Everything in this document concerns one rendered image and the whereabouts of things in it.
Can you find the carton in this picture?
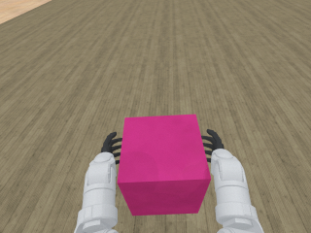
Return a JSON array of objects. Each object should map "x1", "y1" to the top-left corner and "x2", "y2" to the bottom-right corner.
[{"x1": 117, "y1": 114, "x2": 211, "y2": 216}]

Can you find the left robot forearm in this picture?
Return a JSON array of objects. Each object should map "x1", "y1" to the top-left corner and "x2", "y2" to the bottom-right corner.
[{"x1": 74, "y1": 151, "x2": 118, "y2": 233}]

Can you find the left robot hand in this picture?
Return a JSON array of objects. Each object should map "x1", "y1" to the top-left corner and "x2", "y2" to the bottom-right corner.
[{"x1": 101, "y1": 131, "x2": 122, "y2": 165}]

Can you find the right robot hand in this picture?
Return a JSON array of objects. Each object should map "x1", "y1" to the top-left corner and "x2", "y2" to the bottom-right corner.
[{"x1": 201, "y1": 129, "x2": 225, "y2": 163}]

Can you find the right robot forearm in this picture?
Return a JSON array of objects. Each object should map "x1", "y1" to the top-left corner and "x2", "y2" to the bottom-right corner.
[{"x1": 211, "y1": 149, "x2": 264, "y2": 233}]

